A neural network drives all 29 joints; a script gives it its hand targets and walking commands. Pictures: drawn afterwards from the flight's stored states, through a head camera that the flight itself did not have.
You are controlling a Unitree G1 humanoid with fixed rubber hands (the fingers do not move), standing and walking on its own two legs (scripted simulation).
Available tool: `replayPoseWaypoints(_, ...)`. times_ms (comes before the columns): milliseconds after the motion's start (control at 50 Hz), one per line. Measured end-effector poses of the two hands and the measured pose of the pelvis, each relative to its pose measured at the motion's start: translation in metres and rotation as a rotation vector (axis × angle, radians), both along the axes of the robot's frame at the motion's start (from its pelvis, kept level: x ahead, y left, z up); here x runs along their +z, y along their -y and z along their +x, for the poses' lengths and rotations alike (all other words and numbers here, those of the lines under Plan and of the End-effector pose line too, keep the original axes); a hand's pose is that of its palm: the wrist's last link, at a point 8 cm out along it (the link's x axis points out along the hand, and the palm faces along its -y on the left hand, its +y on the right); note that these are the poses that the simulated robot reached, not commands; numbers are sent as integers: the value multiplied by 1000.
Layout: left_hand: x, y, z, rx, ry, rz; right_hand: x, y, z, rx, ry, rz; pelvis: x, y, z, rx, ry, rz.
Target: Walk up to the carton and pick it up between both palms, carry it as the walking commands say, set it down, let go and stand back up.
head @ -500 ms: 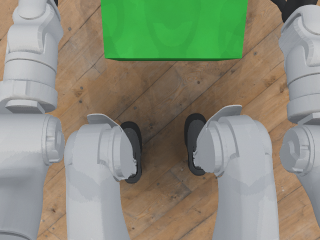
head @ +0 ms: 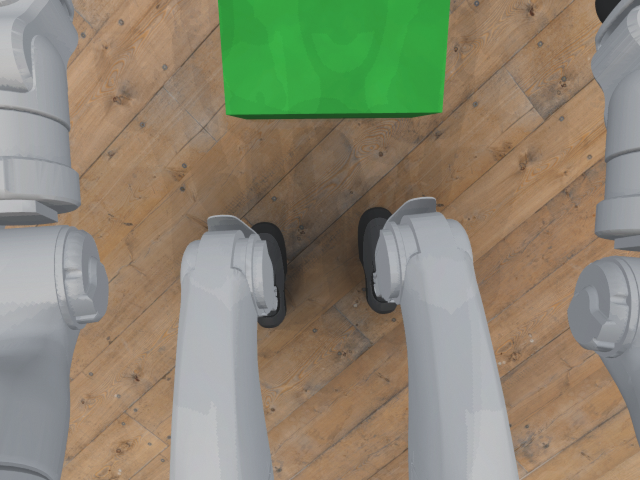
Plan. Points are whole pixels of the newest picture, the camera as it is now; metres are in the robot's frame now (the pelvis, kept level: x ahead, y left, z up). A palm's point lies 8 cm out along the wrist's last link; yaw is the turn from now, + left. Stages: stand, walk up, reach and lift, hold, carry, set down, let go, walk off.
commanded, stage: set down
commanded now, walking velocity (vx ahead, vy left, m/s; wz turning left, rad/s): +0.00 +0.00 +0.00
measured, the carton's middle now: (331, 43) +0.54 -0.04 -0.40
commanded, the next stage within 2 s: let go in 0.74 s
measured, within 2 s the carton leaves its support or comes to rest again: neither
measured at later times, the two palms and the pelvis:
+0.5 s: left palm out of the picture +0.57 +0.20 +0.02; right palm out of the picture +0.51 -0.27 +0.02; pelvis +0.01 +0.00 +0.13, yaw +0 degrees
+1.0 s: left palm out of the picture +0.50 +0.21 +0.08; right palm out of the picture +0.46 -0.26 +0.09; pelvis +0.07 +0.00 +0.21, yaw +0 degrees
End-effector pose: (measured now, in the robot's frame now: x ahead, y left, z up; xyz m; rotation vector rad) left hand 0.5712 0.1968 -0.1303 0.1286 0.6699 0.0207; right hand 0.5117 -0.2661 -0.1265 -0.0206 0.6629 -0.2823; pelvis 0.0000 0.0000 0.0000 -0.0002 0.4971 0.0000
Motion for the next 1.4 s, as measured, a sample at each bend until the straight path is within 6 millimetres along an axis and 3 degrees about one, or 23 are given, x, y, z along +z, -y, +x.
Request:
replayPoseWaypoints(580, 171, -9, -1, -15, -9, -6, 167, 3, -7, 12, -13, -1, 150, -4, 10, 0, 64, -5)
replayPoseWaypoints(820, 210, -8, -3, -11, -48, 1, 207, -1, -9, 36, -59, -10, 176, -6, 36, -5, -138, -9)
replayPoseWaypoints(880, 209, -9, -18, -10, -62, 33, 211, -5, -17, 100, -83, -39, 185, -5, 46, -8, -144, -5)
replayPoseWaypoints(1020, 213, -15, -76, 24, -119, 65, 224, -5, -57, 190, -171, -68, 215, -2, 76, -4, -88, -4)
replayPoseWaypoints(1240, 265, -15, -119, 18, -105, 48, 280, -12, -99, 194, -166, -60, 247, -1, 122, 0, 21, -3)
replayPoseWaypoints(1400, 298, -26, -174, 36, -109, 38, 318, -32, -149, 211, -164, -59, 270, -5, 142, 3, 154, -9)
